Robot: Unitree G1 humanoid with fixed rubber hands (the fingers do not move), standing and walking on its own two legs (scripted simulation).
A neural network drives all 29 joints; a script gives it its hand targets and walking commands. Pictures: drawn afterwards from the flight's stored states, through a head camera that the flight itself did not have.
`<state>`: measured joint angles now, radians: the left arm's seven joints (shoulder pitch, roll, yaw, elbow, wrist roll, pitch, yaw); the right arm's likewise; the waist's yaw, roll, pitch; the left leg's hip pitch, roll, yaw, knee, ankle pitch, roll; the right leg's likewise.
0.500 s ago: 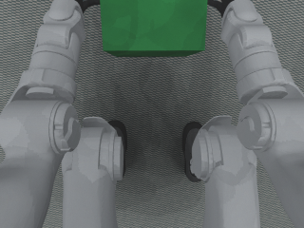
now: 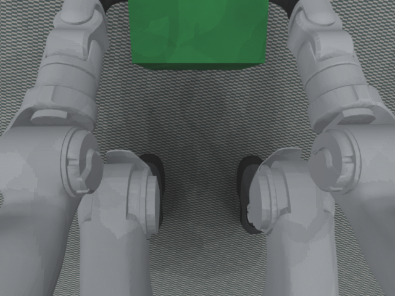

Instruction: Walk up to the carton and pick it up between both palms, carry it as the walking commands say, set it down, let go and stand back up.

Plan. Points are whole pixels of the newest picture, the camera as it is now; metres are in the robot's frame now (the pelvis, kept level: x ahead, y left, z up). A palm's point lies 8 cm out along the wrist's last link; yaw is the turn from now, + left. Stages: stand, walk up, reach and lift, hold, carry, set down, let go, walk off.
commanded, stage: set down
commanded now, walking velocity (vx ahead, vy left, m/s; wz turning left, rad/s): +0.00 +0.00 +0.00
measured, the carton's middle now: out of the picture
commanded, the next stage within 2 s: let go in 1.90 s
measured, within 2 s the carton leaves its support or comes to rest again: neither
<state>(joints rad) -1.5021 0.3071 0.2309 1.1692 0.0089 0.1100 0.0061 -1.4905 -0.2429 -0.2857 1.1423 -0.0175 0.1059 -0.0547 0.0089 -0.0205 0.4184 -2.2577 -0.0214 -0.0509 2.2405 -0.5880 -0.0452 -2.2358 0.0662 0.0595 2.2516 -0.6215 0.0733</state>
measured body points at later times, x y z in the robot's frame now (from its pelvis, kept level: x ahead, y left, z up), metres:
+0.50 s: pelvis +0.00 +0.00 +0.00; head +0.37 +0.01 +0.24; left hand +0.55 +0.20 -0.18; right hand +0.55 -0.17 -0.19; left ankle +0.11 +0.13 -0.32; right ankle +0.10 -0.13 -0.32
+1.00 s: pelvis +0.00 +0.00 +0.08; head +0.34 +0.01 +0.36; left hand +0.57 +0.20 -0.04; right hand +0.57 -0.17 -0.05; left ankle +0.11 +0.13 -0.32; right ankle +0.10 -0.13 -0.32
